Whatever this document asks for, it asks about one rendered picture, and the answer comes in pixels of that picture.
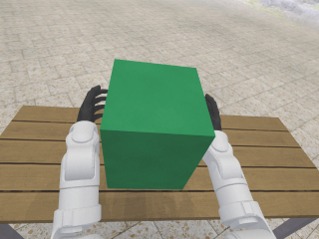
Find right robot upper arm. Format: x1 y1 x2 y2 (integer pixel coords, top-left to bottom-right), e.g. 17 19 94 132
224 228 275 239

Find table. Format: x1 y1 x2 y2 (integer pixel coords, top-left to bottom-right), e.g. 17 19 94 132
0 105 319 239

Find right robot hand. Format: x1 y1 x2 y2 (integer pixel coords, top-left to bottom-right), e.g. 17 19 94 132
204 94 222 131

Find left robot hand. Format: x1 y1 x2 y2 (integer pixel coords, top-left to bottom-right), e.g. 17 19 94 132
77 85 108 122

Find carton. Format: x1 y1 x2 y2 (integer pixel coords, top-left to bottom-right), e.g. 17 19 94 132
100 59 216 190

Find robot left forearm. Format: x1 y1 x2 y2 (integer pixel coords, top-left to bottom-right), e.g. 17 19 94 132
50 120 102 239

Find robot right forearm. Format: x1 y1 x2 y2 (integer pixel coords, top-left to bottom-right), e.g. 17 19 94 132
202 130 277 239

